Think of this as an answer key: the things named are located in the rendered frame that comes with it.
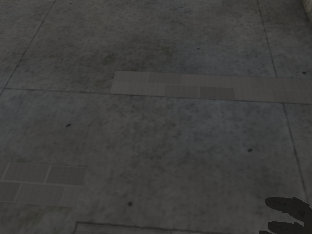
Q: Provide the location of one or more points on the right robot hand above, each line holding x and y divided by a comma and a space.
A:
295, 208

